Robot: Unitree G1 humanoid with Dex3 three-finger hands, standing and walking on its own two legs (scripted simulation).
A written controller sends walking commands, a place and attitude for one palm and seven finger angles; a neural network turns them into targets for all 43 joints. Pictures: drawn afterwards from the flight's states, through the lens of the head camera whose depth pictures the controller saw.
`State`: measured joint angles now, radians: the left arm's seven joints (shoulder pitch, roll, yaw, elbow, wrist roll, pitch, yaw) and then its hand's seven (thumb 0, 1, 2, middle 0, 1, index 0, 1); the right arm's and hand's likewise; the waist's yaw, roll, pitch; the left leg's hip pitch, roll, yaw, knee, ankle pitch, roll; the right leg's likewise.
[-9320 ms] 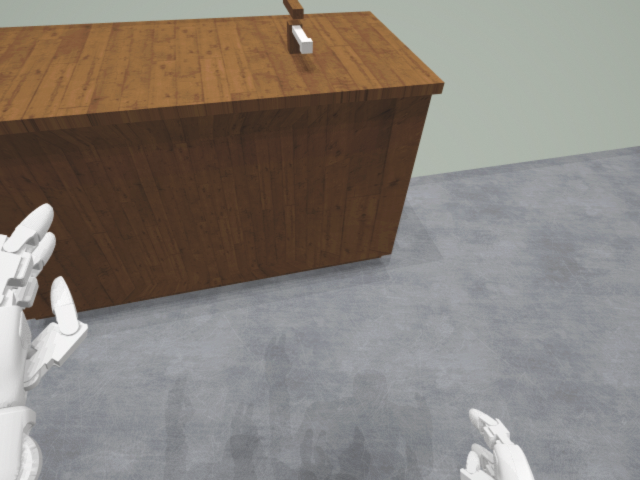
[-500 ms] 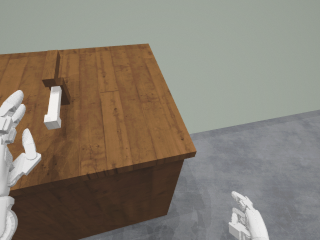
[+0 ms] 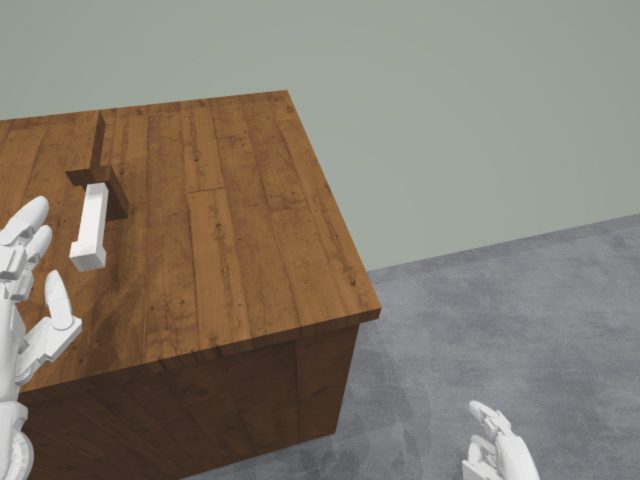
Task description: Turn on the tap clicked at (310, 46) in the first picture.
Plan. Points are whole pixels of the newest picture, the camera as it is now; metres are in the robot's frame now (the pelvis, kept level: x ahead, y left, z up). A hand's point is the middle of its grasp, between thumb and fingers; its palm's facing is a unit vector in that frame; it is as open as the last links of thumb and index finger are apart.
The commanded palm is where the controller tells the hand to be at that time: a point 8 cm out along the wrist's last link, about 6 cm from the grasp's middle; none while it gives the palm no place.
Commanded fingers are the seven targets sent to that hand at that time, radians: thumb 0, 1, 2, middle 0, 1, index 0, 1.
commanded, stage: look again from close up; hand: left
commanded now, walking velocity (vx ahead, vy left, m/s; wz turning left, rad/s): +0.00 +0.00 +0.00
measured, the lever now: (88, 255) +0.33 +0.31 +0.10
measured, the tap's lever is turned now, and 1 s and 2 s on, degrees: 0 0 0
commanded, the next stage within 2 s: turn the palm inward beside the body in 0.08 s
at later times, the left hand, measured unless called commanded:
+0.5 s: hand (96, 352) +0.19 +0.22 +0.15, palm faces +0.35 -0.87 -0.36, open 7.4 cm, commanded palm +0.15 +0.27 +0.17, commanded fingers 0.00 0.90 0.90 -0.20 -0.30 -0.20 -0.30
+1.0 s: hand (87, 345) +0.20 +0.23 +0.15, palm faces +0.48 -0.83 -0.29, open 7.4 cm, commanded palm +0.14 +0.26 +0.16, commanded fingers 0.00 0.90 0.90 -0.20 -0.30 -0.20 -0.30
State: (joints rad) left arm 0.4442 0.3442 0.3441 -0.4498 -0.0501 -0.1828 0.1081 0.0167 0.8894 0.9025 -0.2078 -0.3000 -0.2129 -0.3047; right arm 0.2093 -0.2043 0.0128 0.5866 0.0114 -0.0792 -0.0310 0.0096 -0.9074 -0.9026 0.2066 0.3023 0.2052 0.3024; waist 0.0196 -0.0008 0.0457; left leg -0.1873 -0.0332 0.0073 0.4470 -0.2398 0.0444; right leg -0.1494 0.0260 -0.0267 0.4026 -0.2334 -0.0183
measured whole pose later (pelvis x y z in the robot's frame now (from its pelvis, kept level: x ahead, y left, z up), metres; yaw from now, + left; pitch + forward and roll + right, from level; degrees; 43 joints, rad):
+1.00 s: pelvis -0.01 -0.04 -0.02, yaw +1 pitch +0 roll +0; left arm 0.36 0.35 0.34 -0.43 -0.17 0.09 0.12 0.02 0.89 0.90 -0.21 -0.30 -0.21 -0.30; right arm 0.20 -0.24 0.03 0.67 0.04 -0.13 -0.08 0.01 -0.91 -0.90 0.21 0.30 0.20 0.30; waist 0.07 0.04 -0.05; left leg -0.32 -0.01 -0.02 0.64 -0.32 0.00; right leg -0.29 0.05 -0.06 0.64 -0.35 -0.07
